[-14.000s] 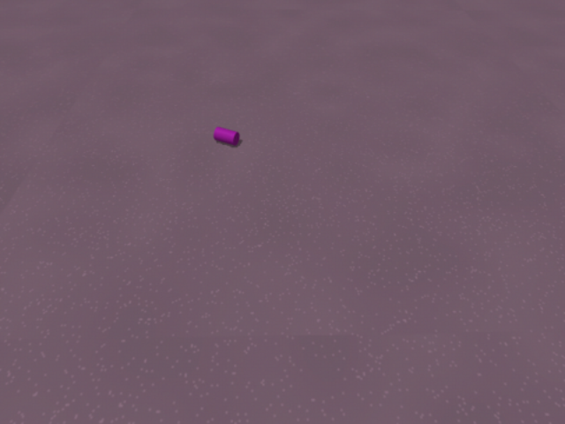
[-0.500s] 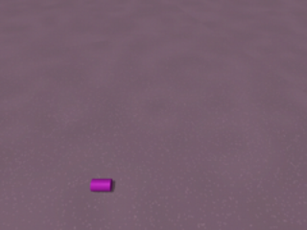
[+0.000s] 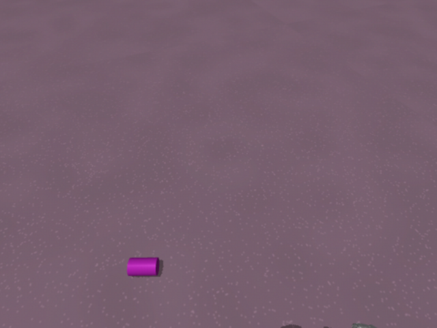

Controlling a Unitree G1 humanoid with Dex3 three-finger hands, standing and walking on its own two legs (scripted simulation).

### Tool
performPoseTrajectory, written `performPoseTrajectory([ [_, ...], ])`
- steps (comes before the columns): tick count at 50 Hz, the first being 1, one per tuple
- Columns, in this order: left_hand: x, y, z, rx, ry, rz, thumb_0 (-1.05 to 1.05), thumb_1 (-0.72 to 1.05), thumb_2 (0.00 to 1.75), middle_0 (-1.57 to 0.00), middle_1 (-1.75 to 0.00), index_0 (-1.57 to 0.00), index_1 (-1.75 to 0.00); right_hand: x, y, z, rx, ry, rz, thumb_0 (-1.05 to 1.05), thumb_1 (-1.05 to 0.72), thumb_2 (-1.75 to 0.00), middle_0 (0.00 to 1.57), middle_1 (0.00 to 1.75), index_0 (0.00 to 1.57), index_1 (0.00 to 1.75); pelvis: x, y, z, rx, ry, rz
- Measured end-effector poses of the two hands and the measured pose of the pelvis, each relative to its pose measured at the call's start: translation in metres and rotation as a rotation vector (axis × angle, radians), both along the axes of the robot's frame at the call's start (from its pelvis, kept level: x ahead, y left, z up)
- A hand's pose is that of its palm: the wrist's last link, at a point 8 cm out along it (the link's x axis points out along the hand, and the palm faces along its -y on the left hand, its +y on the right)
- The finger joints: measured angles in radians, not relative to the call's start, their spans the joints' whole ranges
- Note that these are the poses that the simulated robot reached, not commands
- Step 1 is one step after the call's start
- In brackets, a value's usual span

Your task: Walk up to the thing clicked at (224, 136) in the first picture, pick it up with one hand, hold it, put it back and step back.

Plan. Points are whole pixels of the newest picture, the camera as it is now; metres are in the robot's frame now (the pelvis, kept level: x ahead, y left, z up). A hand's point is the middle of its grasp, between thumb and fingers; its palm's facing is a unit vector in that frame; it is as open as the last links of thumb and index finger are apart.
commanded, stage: walk up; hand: left
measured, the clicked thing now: (143, 266) +0.49 +0.34 -0.74
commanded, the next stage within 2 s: stand in 0.34 s
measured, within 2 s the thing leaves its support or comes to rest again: neither
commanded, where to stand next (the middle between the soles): +0.12 -0.01 m, yaw +1 degrees
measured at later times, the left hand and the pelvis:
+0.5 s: hand out of the picture +0.11 +0.25 -0.15, palm faces -0.04 -0.94 -0.34, open 7.4 cm; pelvis +0.01 +0.00 +0.00, yaw +0 degrees
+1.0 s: hand out of the picture +0.07 +0.25 -0.15, palm faces -0.02 -0.94 -0.35, open 7.4 cm; pelvis +0.00 -0.01 +0.00, yaw +0 degrees
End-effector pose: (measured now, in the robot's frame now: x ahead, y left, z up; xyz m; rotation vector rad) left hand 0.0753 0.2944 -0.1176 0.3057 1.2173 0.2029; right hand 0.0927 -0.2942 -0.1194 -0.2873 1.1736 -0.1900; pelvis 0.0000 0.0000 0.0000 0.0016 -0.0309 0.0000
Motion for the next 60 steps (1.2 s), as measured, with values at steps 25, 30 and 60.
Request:
performPoseTrajectory([
  [25, 0.026, -0.004, 0.002, 0.004, -0.012, -0.035, 0.0, 0.9, 0.89, -0.2, -0.3, -0.2, -0.3, -0.021, -0.009, 0.0, -0.012, 0.082, -0.04, 0.01, -0.9, -0.9, 0.2, 0.29, 0.2, 0.3, 0.008, -0.004, 0.003, 0.002, 0.005, -0.004],
  [30, 0.022, -0.006, 0.001, -0.001, -0.011, -0.035, 0.0, 0.9, 0.89, -0.2, -0.3, -0.2, -0.3, -0.021, -0.01, 0.002, -0.017, 0.079, -0.036, 0.01, -0.9, -0.9, 0.2, 0.3, 0.21, 0.3, 0.007, -0.005, 0.003, 0.0, 0.004, 0.0],
  [60, -0.009, -0.002, 0.002, 0.01, 0.03, 0.001, 0.0, 0.9, 0.89, -0.2, -0.3, -0.2, -0.3, -0.017, -0.01, 0.0, -0.012, 0.075, 0.003, 0.01, -0.9, -0.9, 0.2, 0.3, 0.21, 0.3, 0.004, -0.008, 0.003, 0.001, 0.002, 0.01],
])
